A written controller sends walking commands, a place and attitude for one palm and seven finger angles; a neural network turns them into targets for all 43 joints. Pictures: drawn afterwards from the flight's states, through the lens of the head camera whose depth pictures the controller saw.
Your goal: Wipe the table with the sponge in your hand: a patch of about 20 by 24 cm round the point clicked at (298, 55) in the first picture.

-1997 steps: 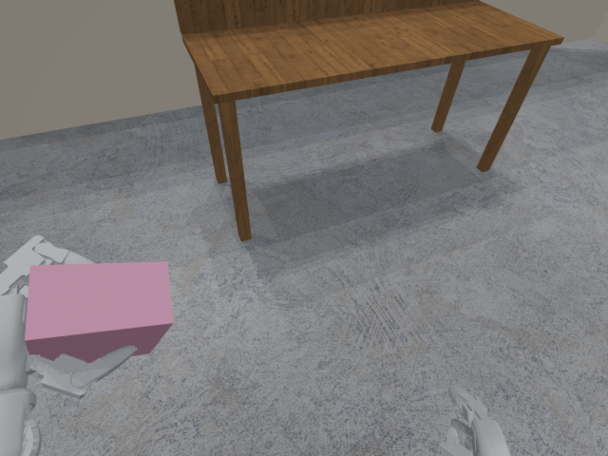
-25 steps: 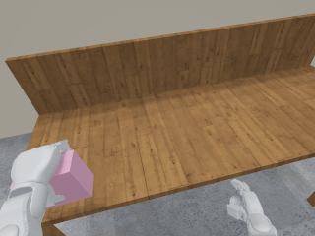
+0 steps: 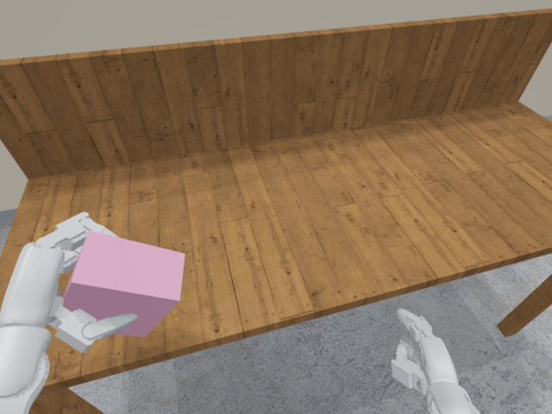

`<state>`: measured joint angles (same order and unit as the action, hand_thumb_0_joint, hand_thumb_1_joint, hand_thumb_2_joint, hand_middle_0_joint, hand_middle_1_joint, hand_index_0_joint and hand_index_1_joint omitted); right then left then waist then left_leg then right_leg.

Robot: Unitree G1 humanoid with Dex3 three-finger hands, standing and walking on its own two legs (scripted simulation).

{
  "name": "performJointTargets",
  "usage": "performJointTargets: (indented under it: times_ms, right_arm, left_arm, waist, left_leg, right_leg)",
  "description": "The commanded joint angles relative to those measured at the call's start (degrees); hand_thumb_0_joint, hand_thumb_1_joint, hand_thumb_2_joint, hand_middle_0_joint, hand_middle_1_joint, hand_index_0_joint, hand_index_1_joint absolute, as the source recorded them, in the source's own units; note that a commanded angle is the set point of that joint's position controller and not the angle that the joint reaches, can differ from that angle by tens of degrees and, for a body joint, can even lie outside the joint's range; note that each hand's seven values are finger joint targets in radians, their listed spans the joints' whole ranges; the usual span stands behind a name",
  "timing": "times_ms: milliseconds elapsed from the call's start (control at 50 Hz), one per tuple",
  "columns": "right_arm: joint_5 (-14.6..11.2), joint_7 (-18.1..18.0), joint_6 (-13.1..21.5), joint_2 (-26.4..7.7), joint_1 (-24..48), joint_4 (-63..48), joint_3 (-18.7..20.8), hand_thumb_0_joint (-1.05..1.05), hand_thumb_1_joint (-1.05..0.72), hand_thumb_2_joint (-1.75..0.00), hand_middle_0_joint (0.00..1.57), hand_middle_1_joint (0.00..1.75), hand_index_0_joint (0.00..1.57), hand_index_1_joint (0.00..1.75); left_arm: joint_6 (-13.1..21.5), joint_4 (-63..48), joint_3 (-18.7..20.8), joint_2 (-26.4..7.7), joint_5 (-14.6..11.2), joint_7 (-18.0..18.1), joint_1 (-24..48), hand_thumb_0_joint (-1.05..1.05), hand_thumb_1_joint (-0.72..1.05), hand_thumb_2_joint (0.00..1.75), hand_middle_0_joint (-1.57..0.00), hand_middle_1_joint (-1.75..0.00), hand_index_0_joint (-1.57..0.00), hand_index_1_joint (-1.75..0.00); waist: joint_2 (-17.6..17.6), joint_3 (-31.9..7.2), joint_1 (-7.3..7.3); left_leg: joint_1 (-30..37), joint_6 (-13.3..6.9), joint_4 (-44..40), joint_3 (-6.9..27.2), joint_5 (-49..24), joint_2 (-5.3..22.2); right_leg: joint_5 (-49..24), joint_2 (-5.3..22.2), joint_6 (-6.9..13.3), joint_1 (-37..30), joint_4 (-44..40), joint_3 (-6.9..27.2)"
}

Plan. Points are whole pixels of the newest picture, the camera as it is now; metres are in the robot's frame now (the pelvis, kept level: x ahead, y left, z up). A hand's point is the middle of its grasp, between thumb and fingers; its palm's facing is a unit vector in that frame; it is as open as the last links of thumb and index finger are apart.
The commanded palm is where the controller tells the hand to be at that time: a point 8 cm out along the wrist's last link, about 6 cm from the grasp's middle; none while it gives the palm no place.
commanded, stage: step back with the hand held close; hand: left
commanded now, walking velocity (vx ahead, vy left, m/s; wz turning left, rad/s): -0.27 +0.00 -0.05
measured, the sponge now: (134, 292) +0.22 +0.21 +0.11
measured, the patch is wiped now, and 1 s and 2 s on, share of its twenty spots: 0.95 0.95 0.95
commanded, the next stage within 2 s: stop stepping back and stand still in 1.22 s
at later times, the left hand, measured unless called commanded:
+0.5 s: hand (62, 296) +0.18 +0.26 +0.16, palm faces +0.34 -0.85 -0.41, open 10.4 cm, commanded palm +0.13 +0.31 +0.18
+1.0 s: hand (11, 362) +0.11 +0.26 +0.17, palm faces +0.36 -0.86 -0.37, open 10.4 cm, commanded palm +0.05 +0.31 +0.18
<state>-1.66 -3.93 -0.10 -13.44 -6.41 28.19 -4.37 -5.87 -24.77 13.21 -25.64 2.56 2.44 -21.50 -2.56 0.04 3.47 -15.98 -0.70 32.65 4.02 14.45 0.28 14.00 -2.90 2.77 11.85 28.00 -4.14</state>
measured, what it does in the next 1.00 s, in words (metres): lifts its left foot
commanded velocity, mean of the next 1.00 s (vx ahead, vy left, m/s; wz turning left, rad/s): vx -0.32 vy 0.00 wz -0.08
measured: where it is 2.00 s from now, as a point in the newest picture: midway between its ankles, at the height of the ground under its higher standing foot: outside the picture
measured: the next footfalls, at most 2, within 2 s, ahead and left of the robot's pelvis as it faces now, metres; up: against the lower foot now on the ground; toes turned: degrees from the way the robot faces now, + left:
left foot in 1.02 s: -0.04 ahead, +0.15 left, +0.00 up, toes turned +4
right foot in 1.28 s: -0.09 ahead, -0.10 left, +0.00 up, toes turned +2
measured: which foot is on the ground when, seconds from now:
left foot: down 0.00-0.86, up 0.88-1.00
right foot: down 0.00-1.00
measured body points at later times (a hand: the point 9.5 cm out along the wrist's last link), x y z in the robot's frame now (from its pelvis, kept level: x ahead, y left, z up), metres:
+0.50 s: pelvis -0.03 +0.02 -0.01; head -0.02 +0.04 +0.44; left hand +0.16 +0.30 +0.18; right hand +0.14 -0.22 -0.09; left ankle +0.03 +0.12 -0.73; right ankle +0.01 -0.09 -0.73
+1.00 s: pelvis -0.09 +0.02 -0.01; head -0.07 +0.06 +0.44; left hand +0.09 +0.30 +0.19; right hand +0.10 -0.20 -0.08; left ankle -0.07 +0.14 -0.72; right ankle -0.05 -0.10 -0.73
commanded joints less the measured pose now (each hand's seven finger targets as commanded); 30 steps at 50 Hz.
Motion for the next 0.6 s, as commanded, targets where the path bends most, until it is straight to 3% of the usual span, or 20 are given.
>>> performJointTargets:
  times_ms: [0, 40, 60, 120, 140, 160, 200, 240, 260, 300, 340, 360, 400, 420, 440, 460, 480, 520, 540, 580]
  right_arm:
    - [0.7, -1.2, 2.5, -7.3, 1.0, -7.8, 4.2, 0.0, -0.9, -0.9, 0.2, 0.3, 0.2, 0.3]
    - [0.8, -1.1, 2.5, -7.7, 0.2, -7.3, 4.9, 0.0, -0.9, -0.9, 0.2, 0.3, 0.2, 0.3]
    - [0.8, -1.0, 2.4, -7.2, -0.2, -7.3, 4.9, 0.0, -0.9, -0.9, 0.2, 0.3, 0.2, 0.3]
    - [0.5, -1.1, 2.7, -7.9, -0.8, -7.3, 6.0, 0.0, -0.9, -0.9, 0.2, 0.3, 0.2, 0.3]
    - [0.4, -1.3, 3.0, -8.0, 0.0, -6.9, 6.1, 0.0, -0.9, -0.9, 0.2, 0.3, 0.2, 0.3]
    - [0.7, -1.3, 3.2, -8.1, -0.6, -6.7, 6.0, 0.0, -0.9, -0.9, 0.2, 0.3, 0.2, 0.3]
    - [0.9, -1.3, 4.0, -8.4, -0.2, -6.7, 6.1, 0.0, -0.9, -0.9, 0.2, 0.3, 0.2, 0.3]
    - [1.0, -1.4, 4.8, -8.7, 0.5, -6.3, 6.2, 0.0, -0.9, -0.9, 0.2, 0.3, 0.2, 0.3]
    - [1.1, -1.4, 5.0, -8.6, 0.1, -6.0, 6.1, 0.0, -0.9, -0.9, 0.2, 0.3, 0.2, 0.3]
    - [1.3, -1.3, 5.7, -8.9, 0.2, -6.0, 6.1, 0.0, -0.9, -0.9, 0.2, 0.3, 0.2, 0.3]
    - [1.3, -1.4, 5.7, -9.1, 0.3, -5.5, 6.3, 0.0, -0.9, -0.9, 0.2, 0.3, 0.2, 0.3]
    - [1.2, -1.3, 5.7, -8.4, -0.4, -5.5, 6.2, 0.0, -0.9, -0.9, 0.2, 0.3, 0.2, 0.3]
    - [1.4, -1.2, 5.5, -8.0, -0.7, -5.5, 6.2, 0.0, -0.9, -0.9, 0.2, 0.3, 0.2, 0.3]
    - [1.2, -1.1, 5.4, -7.6, -1.1, -5.2, 6.4, 0.0, -0.9, -0.9, 0.2, 0.3, 0.2, 0.3]
    - [1.2, -1.2, 5.2, -7.9, -1.7, -4.7, 6.8, 0.0, -0.9, -0.9, 0.2, 0.3, 0.2, 0.3]
    - [1.1, -1.1, 5.0, -7.0, -2.1, -4.4, 6.4, 0.0, -0.9, -0.9, 0.2, 0.3, 0.2, 0.3]
    - [1.1, -1.0, 4.9, -6.8, -1.3, -5.0, 6.3, 0.0, -0.9, -0.9, 0.2, 0.3, 0.2, 0.3]
    - [0.9, -1.2, 4.5, -7.1, -0.7, -5.7, 6.5, 0.0, -0.9, -0.9, 0.2, 0.3, 0.2, 0.3]
    - [0.9, -1.4, 4.3, -7.8, -0.3, -6.0, 6.8, 0.0, -0.9, -0.9, 0.2, 0.3, 0.2, 0.3]
    - [1.2, -1.2, 4.9, -8.2, 0.1, -6.7, 6.5, 0.0, -0.9, -0.9, 0.2, 0.3, 0.2, 0.3]
  left_arm:
    - [11.3, -23.9, 13.1, -9.6, -7.8, 5.2, -0.2, 0.0, 0.1, 1.3, -1.2, -1.6, -1.2, -1.6]
    - [12.2, -24.8, 16.1, -11.3, -7.9, 5.9, -3.7, 0.0, 0.1, 1.3, -1.2, -1.6, -1.2, -1.6]
    - [12.5, -22.9, 14.4, -8.3, -7.8, 5.7, -5.4, 0.0, 0.1, 1.3, -1.2, -1.6, -1.2, -1.6]
    - [13.2, -22.3, 15.0, -8.3, -7.8, 6.1, -5.4, 0.0, 0.1, 1.3, -1.2, -1.6, -1.2, -1.6]
    - [13.4, -22.2, 15.5, -9.3, -7.8, 6.3, -5.2, 0.0, 0.1, 1.3, -1.2, -1.6, -1.2, -1.6]
    - [13.7, -20.9, 14.3, -7.4, -7.7, 6.2, -6.2, 0.0, 0.1, 1.3, -1.2, -1.6, -1.2, -1.6]
    - [13.9, -20.8, 14.3, -7.4, -7.4, 6.4, -6.0, 0.0, 0.1, 1.3, -1.2, -1.6, -1.2, -1.6]
    - [14.1, -22.3, 14.6, -8.6, -6.9, 6.6, -4.5, 0.0, 0.1, 1.3, -1.2, -1.6, -1.2, -1.6]
    - [14.3, -21.4, 13.4, -6.8, -6.7, 6.5, -5.6, 0.0, 0.1, 1.3, -1.2, -1.6, -1.2, -1.6]
    - [14.6, -22.2, 13.2, -6.7, -6.1, 6.6, -4.6, 0.0, 0.1, 1.3, -1.2, -1.6, -1.2, -1.6]
    - [14.7, -22.7, 14.8, -8.8, -5.8, 6.9, -4.1, 0.0, 0.1, 1.3, -1.2, -1.6, -1.2, -1.6]
    - [14.9, -22.2, 13.7, -6.9, -5.7, 6.9, -4.7, 0.0, 0.1, 1.3, -1.2, -1.6, -1.2, -1.6]
    - [15.2, -21.2, 14.1, -7.5, -5.9, 7.2, -4.8, 0.0, 0.1, 1.3, -1.2, -1.6, -1.2, -1.6]
    - [15.4, -21.2, 14.0, -7.6, -6.2, 7.3, -4.6, 0.0, 0.1, 1.3, -1.2, -1.6, -1.2, -1.6]
    - [15.6, -22.4, 15.3, -9.6, -6.5, 7.7, -4.3, 0.0, 0.1, 1.3, -1.2, -1.6, -1.2, -1.6]
    - [15.7, -21.8, 13.9, -7.5, -6.6, 7.7, -4.9, 0.0, 0.1, 1.3, -1.2, -1.6, -1.2, -1.6]
    - [15.9, -22.6, 14.2, -8.1, -6.6, 7.8, -4.3, 0.0, 0.1, 1.3, -1.2, -1.6, -1.2, -1.6]
    - [16.1, -23.0, 15.0, -8.4, -6.9, 7.8, -4.3, 0.0, 0.1, 1.3, -1.2, -1.6, -1.2, -1.6]
    - [16.2, -23.8, 16.8, -10.3, -6.7, 7.9, -4.5, 0.0, 0.1, 1.3, -1.2, -1.6, -1.2, -1.6]
    - [16.5, -24.2, 15.8, -8.0, -6.1, 7.6, -3.6, 0.0, 0.1, 1.3, -1.2, -1.6, -1.2, -1.6]
  waist:
    - [-8.2, -11.4, -2.41]
    - [-8.9, -10.6, -2.33]
    - [-5.8, -10.7, -2.42]
    - [-2.6, -11.2, -3.06]
    - [-3.4, -10.6, -3.14]
    - [-3.5, -10.8, -2.98]
    - [-4.9, -9.8, -2.73]
    - [-5.0, -8.9, -2.9]
    - [-4.6, -9.1, -2.7]
    - [-4.6, -8.3, -2.63]
    - [-2.6, -8.3, -3.07]
    - [-1.3, -9.1, -3.18]
    - [2.4, -7.2, -3.67]
    - [5.7, -7.4, -4.02]
    - [6.2, -8.4, -4.5]
    - [6.0, -9.2, -4.89]
    - [5.9, -9.1, -4.9]
    - [4.1, -8.0, -4.78]
    - [0.1, -7.1, -4.59]
    - [-9.3, -5.8, -3.96]
  left_leg:
    - [2.6, -2.4, 0.3, 4.3, -10.3, 4.0]
    - [-1.1, -2.5, -0.7, 7.2, -14.0, 5.5]
    - [-2.4, -2.6, -0.6, 7.9, -14.0, 5.5]
    - [-4.2, -2.3, 0.0, 8.4, -10.6, 5.9]
    - [-3.9, -2.2, -1.7, 9.3, -9.1, 6.0]
    - [-4.8, -2.6, -3.2, 10.4, -7.3, 6.0]
    - [-6.5, -3.3, -5.9, 12.2, -4.8, 6.9]
    - [-7.8, -3.4, -8.0, 13.3, -1.3, 7.3]
    - [-8.5, -3.7, -8.8, 13.9, 0.3, 7.5]
    - [-11.3, -4.2, -9.0, 13.9, 3.1, 7.8]
    - [-13.8, -3.6, -7.3, 12.0, 8.7, 6.5]
    - [-14.0, -3.3, -5.6, 10.6, 9.9, 5.8]
    - [-14.3, -2.3, 0.1, 7.4, 13.0, 3.9]
    - [-12.1, -1.4, 4.8, 5.7, 12.7, 2.7]
    - [-8.2, -0.4, 9.0, 4.1, 11.2, 1.9]
    - [-7.0, -0.2, 11.1, 3.2, 8.4, 2.0]
    - [-6.0, -0.1, 11.6, 2.9, 6.4, 2.2]
    - [-6.6, -0.6, 8.0, 4.4, 7.4, 3.6]
    - [-6.9, -1.2, 3.0, 6.1, 9.3, 4.8]
    - [-12.6, -3.3, -8.6, 12.8, 19.1, 8.1]
  right_leg:
    - [-14.8, 11.6, 0.5, 3.4, -0.1, 7.1]
    - [-12.7, 10.0, 0.0, 2.6, 1.9, 6.1]
    - [-11.0, 9.0, -0.3, 2.5, 2.3, 5.3]
    - [-9.7, 9.2, -0.1, 3.6, 2.6, 5.9]
    - [-7.5, 8.7, -0.1, 4.4, 3.5, 5.6]
    - [-4.4, 7.0, -0.6, 4.4, 4.6, 4.4]
    - [-0.8, 5.1, -1.4, 4.6, 4.7, 4.4]
    - [0.2, 4.7, -1.5, 3.6, 5.1, 4.9]
    - [1.3, 3.8, -1.6, 3.0, 5.4, 4.7]
    - [0.1, 3.9, -1.7, 1.5, 4.7, 5.5]
    - [-2.7, 6.0, -0.7, -0.1, 3.8, 7.0]
    - [-3.9, 7.1, -0.3, 0.0, 3.5, 7.2]
    - [-1.7, 11.3, 1.2, 5.0, -0.9, 10.7]
    - [-0.4, 14.0, 2.7, 8.3, -3.3, 12.5]
    - [-0.2, 16.5, 4.3, 11.4, -4.4, 13.9]
    - [-3.6, 17.8, 4.8, 12.0, -3.8, 13.1]
    - [-7.1, 18.0, 4.5, 13.3, -3.0, 12.9]
    - [-5.3, 16.3, 3.2, 14.6, -0.8, 10.6]
    - [-1.3, 13.7, 2.1, 15.1, 1.6, 8.9]
    - [6.9, 5.1, -1.3, 12.5, 9.1, 4.5]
